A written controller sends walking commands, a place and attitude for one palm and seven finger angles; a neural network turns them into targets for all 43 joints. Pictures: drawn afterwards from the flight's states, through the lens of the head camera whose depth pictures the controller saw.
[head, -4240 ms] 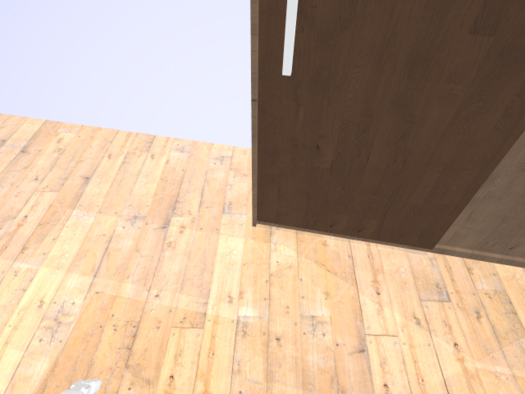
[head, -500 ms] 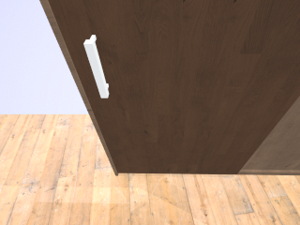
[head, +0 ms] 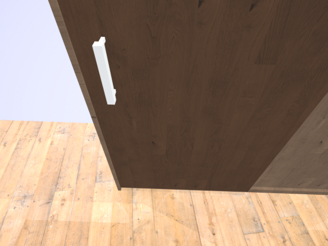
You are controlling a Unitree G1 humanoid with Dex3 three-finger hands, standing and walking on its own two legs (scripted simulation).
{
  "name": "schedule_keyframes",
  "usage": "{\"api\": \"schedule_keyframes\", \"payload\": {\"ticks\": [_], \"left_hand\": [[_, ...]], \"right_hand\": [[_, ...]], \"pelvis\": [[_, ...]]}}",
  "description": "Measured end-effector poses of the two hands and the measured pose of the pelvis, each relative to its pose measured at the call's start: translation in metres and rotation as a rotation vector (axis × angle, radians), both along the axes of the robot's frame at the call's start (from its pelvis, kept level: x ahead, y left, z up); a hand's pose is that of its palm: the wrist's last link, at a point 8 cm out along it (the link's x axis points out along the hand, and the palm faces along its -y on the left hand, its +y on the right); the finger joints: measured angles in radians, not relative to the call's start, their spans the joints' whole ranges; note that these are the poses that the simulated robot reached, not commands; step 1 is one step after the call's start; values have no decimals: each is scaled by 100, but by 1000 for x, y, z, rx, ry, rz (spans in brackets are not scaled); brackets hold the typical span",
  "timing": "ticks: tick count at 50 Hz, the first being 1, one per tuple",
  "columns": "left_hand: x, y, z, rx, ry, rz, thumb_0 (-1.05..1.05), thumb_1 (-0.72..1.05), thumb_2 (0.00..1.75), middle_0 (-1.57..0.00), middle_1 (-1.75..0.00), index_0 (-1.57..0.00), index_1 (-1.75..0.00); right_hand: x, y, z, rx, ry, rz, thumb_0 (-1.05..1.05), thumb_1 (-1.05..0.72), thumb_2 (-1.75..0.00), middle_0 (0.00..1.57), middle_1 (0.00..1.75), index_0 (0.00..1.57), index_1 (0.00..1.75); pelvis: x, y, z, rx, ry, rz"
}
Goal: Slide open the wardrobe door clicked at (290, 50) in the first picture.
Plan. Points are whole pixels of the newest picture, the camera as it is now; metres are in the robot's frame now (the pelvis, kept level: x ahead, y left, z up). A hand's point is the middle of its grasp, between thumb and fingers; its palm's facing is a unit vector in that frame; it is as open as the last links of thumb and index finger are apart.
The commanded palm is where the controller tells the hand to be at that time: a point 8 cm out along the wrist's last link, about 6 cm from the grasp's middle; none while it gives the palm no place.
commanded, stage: come to a stop and stand still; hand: left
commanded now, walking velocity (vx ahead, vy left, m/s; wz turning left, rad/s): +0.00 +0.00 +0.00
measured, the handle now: (107, 72) +0.55 +0.21 +0.14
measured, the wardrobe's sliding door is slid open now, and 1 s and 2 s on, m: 0.00 0.00 0.00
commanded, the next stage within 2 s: look again from close up in 0.50 s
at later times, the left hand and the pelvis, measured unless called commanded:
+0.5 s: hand out of the picture +0.01 +0.22 -0.17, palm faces +0.03 -0.97 -0.22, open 7.4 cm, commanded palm none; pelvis +0.01 +0.04 +0.00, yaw +0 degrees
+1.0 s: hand out of the picture +0.03 +0.20 -0.18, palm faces +0.02 -0.98 -0.19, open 7.4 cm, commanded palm none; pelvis +0.03 +0.03 +0.00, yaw +0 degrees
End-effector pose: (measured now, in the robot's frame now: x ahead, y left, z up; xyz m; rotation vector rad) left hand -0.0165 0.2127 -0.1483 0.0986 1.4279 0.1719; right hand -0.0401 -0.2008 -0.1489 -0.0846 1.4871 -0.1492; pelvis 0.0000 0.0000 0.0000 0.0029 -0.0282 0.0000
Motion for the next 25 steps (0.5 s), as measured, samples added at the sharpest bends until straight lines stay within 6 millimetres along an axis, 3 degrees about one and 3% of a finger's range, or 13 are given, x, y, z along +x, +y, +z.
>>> {"api": "schedule_keyframes", "payload": {"ticks": [6,15,25], "left_hand": [[-9,7,-5,-3,-6,-33,0,91,90,-20,-30,-20,-30],[16,41,2,38,-89,-37,0,91,90,-20,-30,-20,-30],[25,53,7,58,-80,-45,0,91,90,-20,-30,-20,-29]], "right_hand": [[9,5,-7,-8,-69,7,0,-91,-90,20,30,20,30],[27,33,-9,18,-136,46,1,-92,-90,20,30,20,30],[40,30,-6,6,-130,58,1,-92,-90,20,30,20,30]], "pelvis": [[-4,15,-8,-22,1,3],[0,34,-7,2,-2,8],[8,39,-4,9,3,2]]}}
